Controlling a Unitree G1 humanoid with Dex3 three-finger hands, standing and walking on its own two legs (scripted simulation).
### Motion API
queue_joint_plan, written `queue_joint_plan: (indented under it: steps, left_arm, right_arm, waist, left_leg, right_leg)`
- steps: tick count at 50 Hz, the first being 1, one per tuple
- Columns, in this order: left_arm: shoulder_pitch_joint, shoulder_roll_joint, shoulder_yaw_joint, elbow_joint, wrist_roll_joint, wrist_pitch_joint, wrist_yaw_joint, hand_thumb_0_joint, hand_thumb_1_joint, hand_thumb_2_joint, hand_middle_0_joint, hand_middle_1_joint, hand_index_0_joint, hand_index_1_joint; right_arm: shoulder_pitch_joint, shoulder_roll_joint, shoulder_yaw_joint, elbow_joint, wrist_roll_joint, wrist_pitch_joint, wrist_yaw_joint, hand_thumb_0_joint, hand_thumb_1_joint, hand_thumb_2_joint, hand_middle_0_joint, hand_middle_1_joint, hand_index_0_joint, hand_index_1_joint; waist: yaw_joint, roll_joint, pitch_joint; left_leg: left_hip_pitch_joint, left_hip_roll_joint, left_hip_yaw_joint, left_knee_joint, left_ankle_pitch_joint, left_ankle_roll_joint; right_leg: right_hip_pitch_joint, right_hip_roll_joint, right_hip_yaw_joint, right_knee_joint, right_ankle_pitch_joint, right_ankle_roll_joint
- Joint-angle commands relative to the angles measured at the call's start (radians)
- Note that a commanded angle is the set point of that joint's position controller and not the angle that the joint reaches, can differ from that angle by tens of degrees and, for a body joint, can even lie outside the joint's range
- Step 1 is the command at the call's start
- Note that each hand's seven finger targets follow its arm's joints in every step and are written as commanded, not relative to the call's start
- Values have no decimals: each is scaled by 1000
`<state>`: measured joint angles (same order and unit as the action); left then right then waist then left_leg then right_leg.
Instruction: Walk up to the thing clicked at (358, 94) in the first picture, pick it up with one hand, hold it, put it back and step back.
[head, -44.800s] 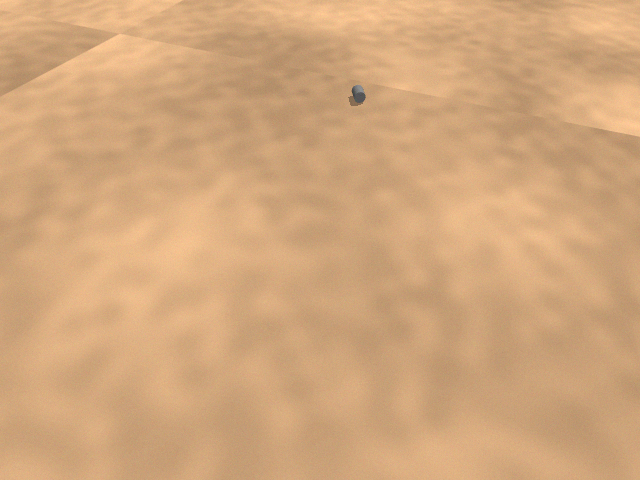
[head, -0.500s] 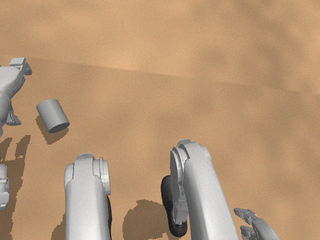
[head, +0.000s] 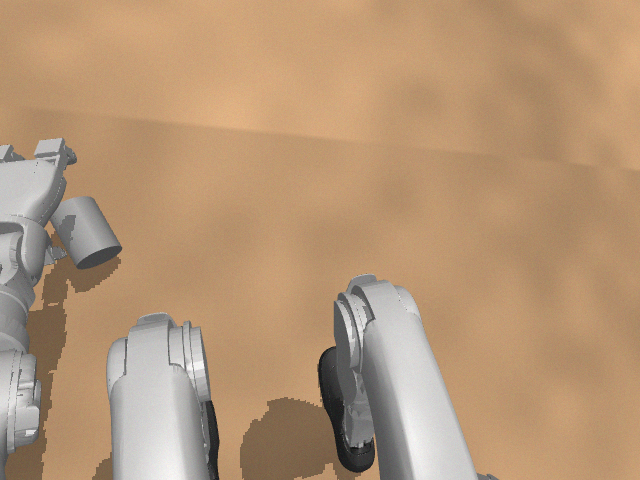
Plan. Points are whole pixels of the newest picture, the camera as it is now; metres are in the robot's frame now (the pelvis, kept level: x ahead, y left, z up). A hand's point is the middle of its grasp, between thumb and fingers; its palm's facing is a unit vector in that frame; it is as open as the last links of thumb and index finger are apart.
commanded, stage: home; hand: left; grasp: from above
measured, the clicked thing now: (85, 232) +0.48 +0.28 -0.31
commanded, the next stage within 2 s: none
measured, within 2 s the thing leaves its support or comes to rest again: neither
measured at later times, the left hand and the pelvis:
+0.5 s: hand out of the picture +0.32 +0.24 +0.06, palm faces -0.20 -0.74 -0.64, open 7.6 cm; pelvis +0.02 +0.00 +0.17, yaw +4 degrees
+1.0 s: hand out of the picture +0.25 +0.20 +0.28, palm faces +0.17 -0.96 -0.22, open 7.4 cm; pelvis +0.07 +0.00 +0.34, yaw +6 degrees
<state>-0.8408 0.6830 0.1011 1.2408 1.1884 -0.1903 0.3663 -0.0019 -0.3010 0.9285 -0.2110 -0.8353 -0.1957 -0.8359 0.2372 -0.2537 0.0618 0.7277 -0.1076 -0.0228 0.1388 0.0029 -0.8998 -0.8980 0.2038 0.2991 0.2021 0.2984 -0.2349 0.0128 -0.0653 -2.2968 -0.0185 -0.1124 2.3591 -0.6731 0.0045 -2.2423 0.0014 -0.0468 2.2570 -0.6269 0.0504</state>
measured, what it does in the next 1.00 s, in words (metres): rises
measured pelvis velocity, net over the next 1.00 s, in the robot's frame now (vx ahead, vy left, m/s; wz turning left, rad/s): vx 0.07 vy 0.00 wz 0.11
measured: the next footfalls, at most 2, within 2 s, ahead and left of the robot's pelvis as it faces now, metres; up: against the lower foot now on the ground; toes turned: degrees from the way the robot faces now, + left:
none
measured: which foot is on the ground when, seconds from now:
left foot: down 0.00-1.00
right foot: down 0.00-1.00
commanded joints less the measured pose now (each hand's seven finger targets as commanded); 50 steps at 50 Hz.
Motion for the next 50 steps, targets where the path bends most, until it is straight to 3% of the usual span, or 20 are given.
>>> queue_joint_plan:
  steps: [1, 3, 7, 10, 12, 17, 19, 21, 26, 32, 43, 50]
  left_arm:
    - [-250, 217, 22, -310, -130, 60, 25, 0, 90, 812, -209, -482, -195, -495]
    - [-205, 170, 11, -376, -196, 94, -10, 0, 209, 816, -206, -448, -194, -459]
    - [1, 53, -27, -481, -375, 166, -111, 0, 529, 886, -209, -395, -202, -401]
    - [136, -2, -49, -607, -481, 191, -197, 0, 769, 947, -215, -370, -211, -374]
    - [225, -10, -32, -672, -541, 209, -234, 0, 904, 913, -203, -309, -202, -309]
    - [312, -64, -20, -894, -657, 223, -262, 0, 900, 900, -200, -299, -200, -299]
    - [374, -113, -37, -938, -698, 235, -263, 0, 900, 900, -200, -299, -200, -299]
    - [462, -120, -17, -980, -744, 256, -262, 0, 900, 900, -200, -299, -200, -299]
    - [599, -164, -18, -1137, -883, 326, -268, 0, 900, 900, -200, -300, -200, -300]
    - [791, -217, -16, -1252, -1054, 408, -273, 0, 900, 900, -200, -301, -200, -301]
    - [1081, -329, 1, -1404, -1221, 539, -265, 0, 900, 900, -200, -300, -200, -300]
    - [1269, -361, 5, -1525, -1259, 596, -281, 0, 900, 900, -200, -301, -200, -300]
  right_arm:
    - [173, -268, -142, -55, 22, -32, -19, 0, -890, -897, 200, 300, 199, 300]
    - [182, -267, -154, -56, 44, -28, -25, 0, -892, -897, 200, 300, 199, 300]
    - [127, -245, -163, -91, 88, -17, -45, 0, -896, -898, 200, 300, 200, 300]
    - [74, -225, -160, -126, 105, -12, -60, 0, -898, -899, 200, 300, 200, 300]
    - [30, -216, -161, -155, 114, -8, -71, 0, -900, -900, 200, 300, 200, 300]
    - [-29, -182, -150, -197, 131, -22, -99, 0, -900, -900, 200, 300, 200, 300]
    - [-51, -172, -146, -207, 135, -35, -113, 0, -900, -900, 200, 300, 200, 300]
    - [-67, -169, -147, -223, 141, -47, -126, 0, -900, -900, 200, 300, 200, 300]
    - [-103, -153, -140, -259, 147, -70, -159, 0, -900, -900, 200, 300, 200, 300]
    - [-124, -129, -119, -298, 151, -102, -199, 0, -901, -899, 199, 299, 199, 299]
    - [-33, -78, -62, -333, 151, -169, -295, 0, -901, -899, 200, 299, 200, 299]
    - [9, -64, -56, -358, 140, -209, -336, 0, -901, -899, 200, 299, 200, 299]
  waist:
    - [70, 350, -896]
    - [80, 317, -890]
    - [88, 185, -753]
    - [106, 154, -703]
    - [126, 112, -679]
    - [145, 134, -648]
    - [140, 137, -627]
    - [152, 124, -630]
    - [155, 110, -640]
    - [152, 83, -524]
    - [165, 66, -378]
    - [184, 60, -293]
  left_leg:
    - [676, -1, 87, -384, 124, 17]
    - [692, -3, 72, -436, 102, 21]
    - [670, -1, 40, -531, 50, 30]
    - [711, 4, 25, -593, 88, 27]
    - [748, 11, 28, -627, 98, 27]
    - [850, 14, 43, -727, 92, 23]
    - [893, 14, 51, -765, 95, 20]
    - [948, 14, 56, -803, 109, 19]
    - [1074, 15, 59, -893, 144, 18]
    - [1205, 22, 34, -1062, 87, 16]
    - [1471, 20, 39, -1307, 252, 10]
    - [1609, 14, 61, -1423, 402, 8]
  right_leg:
    - [455, 22, -76, -282, 138, -97]
    - [479, 21, -74, -331, 128, -94]
    - [538, 22, -65, -426, 102, -86]
    - [603, 20, -56, -469, 136, -81]
    - [646, 19, -44, -513, 140, -79]
    - [741, 14, -20, -618, 130, -81]
    - [772, 10, -12, -662, 129, -81]
    - [831, 9, -7, -708, 134, -80]
    - [968, 7, 4, -819, 158, -74]
    - [1096, 10, 10, -978, 105, -69]
    - [1417, 13, 10, -1252, 241, -63]
    - [1588, 19, -7, -1388, 370, -58]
